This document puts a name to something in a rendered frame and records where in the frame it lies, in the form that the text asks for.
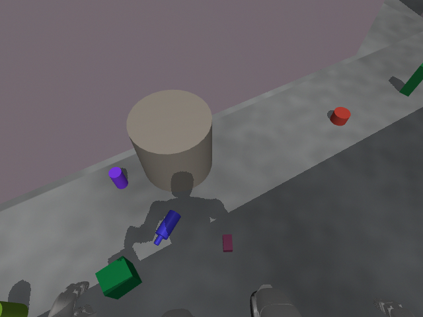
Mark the left robot hand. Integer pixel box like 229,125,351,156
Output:
48,281,97,317

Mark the right robot hand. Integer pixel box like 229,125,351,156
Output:
373,299,415,317

